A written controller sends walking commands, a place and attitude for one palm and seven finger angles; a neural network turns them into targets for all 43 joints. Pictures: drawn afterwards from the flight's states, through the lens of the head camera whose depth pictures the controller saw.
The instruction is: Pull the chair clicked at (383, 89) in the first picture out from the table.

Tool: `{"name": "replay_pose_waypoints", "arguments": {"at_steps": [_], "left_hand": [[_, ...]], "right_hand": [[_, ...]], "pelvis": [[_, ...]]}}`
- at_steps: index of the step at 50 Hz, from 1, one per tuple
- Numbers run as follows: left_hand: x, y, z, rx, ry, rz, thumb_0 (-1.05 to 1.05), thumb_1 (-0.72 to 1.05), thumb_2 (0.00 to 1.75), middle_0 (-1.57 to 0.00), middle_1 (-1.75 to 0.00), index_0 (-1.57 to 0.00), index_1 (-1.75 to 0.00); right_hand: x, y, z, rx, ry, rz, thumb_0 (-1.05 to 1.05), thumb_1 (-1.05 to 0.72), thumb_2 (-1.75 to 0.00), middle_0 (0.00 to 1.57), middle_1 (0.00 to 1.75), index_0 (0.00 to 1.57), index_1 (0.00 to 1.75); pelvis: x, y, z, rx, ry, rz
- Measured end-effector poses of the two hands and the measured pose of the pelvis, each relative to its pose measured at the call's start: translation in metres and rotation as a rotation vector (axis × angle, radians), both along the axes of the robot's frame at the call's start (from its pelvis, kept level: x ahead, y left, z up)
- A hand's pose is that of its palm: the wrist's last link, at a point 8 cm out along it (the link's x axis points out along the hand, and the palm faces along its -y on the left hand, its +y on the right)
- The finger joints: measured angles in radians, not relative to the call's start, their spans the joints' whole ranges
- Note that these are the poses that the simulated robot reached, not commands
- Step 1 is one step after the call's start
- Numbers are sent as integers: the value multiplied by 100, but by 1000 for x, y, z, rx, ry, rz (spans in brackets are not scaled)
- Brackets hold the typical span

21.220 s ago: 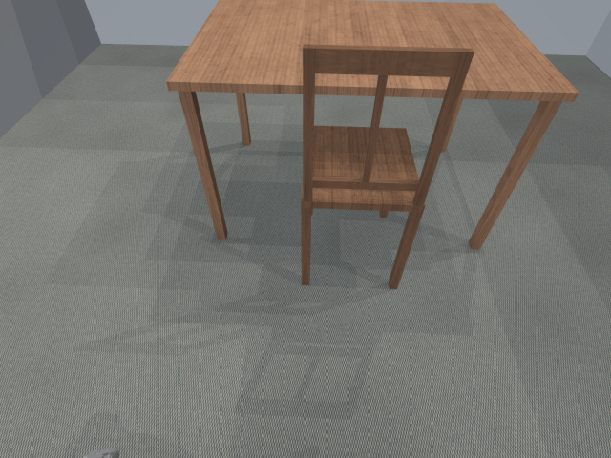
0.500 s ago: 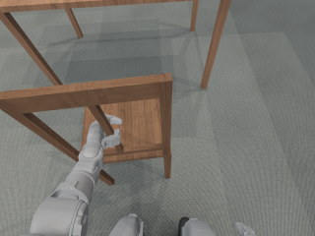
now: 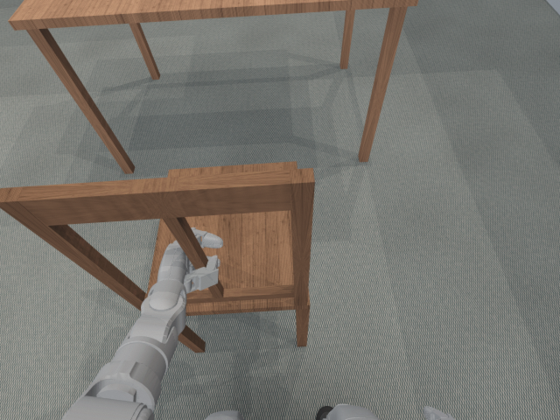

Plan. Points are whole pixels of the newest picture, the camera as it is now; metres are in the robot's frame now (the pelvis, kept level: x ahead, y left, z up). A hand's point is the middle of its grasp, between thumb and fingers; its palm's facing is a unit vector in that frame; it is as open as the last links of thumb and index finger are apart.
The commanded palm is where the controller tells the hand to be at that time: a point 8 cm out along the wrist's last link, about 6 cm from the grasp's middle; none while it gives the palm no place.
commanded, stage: stop walking, hand still on the chair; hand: left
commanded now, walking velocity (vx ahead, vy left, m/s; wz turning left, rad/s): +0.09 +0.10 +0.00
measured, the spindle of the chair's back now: (200, 261) +0.36 +0.15 -0.06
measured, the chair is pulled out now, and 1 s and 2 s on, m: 0.59 0.63 0.63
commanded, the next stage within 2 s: open the thumb and straighten the fingers in 0.66 s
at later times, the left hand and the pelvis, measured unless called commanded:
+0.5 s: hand (211, 294) +0.30 +0.12 -0.06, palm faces -0.07 -0.98 -0.16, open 5.1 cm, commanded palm +0.29 +0.17 -0.04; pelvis +0.02 +0.03 +0.01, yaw -1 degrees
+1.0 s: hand (209, 292) +0.30 +0.13 -0.06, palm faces -0.09 -0.99 -0.13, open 7.6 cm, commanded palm +0.28 +0.18 -0.04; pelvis +0.02 +0.03 -0.01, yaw +0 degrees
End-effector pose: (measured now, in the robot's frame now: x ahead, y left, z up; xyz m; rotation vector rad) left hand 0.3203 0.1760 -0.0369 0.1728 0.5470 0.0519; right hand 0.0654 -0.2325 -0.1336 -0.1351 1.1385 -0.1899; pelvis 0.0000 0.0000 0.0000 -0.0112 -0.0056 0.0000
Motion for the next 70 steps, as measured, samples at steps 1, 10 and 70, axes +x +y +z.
{"name": "replay_pose_waypoints", "arguments": {"at_steps": [1,10,70], "left_hand": [[-4,-1,0,0,4,3,5,71,82,-32,-123,-50,-145],[-31,-5,1,-5,18,-15,5,72,82,-30,-124,-50,-145],[-36,11,-10,-35,-5,-73,0,-52,21,-16,-47,-16,-47]], "right_hand": [[2,-1,0,-4,-6,5,0,-91,-90,20,30,20,30],[32,-10,17,-73,-115,4,1,-91,-90,20,30,20,30],[86,17,9,-19,-295,72,1,-91,-90,20,30,20,30]], "pelvis": [[-1,0,0,4,-1,1],[6,9,4,19,-19,-8],[22,25,-27,25,164,11]]}}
